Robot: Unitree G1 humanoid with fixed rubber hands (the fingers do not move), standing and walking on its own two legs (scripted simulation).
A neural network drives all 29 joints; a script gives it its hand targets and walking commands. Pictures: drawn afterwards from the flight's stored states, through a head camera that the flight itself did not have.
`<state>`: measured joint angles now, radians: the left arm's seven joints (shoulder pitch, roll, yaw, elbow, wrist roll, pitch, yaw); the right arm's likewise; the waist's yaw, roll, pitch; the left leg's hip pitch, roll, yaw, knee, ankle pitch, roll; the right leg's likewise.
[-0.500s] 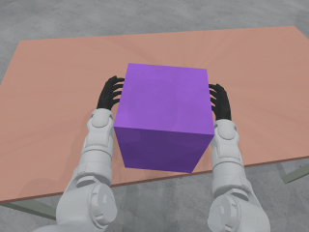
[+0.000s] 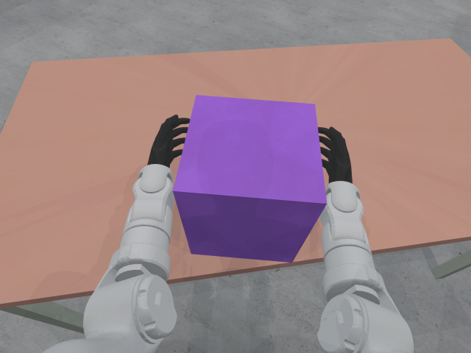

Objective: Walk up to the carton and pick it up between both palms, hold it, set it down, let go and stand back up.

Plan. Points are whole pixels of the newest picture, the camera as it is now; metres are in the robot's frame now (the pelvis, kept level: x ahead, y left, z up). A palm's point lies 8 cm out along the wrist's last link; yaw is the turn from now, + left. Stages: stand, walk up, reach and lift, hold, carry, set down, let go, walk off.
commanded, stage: reach and lift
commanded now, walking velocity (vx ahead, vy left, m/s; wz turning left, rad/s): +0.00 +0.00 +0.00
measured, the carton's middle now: (247, 185) +0.41 -0.02 +0.00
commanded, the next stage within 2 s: none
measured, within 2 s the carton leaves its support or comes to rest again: leaves its support in 0.62 s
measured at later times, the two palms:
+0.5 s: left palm (158, 170) +0.40 +0.13 +0.07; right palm (337, 184) +0.37 -0.17 +0.06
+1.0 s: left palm (145, 167) +0.37 +0.14 +0.12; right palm (350, 184) +0.34 -0.17 +0.11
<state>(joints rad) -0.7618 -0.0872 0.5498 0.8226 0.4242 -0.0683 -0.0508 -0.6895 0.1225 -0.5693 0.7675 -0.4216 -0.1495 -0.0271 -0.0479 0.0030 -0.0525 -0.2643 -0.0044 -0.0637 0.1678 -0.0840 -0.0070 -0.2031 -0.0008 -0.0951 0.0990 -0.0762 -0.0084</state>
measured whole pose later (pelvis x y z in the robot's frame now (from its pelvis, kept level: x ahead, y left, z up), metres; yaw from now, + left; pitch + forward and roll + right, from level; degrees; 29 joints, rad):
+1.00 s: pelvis -0.04 -0.01 +0.00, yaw +1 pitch +1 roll -1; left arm -0.73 -0.04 0.39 0.70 0.31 0.19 -0.02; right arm -0.66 0.08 -0.40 0.78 -0.25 0.01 -0.10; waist -0.05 -0.04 -0.05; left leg -0.17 0.01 -0.08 0.23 -0.08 -0.02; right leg -0.10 0.01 -0.11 0.17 -0.09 -0.02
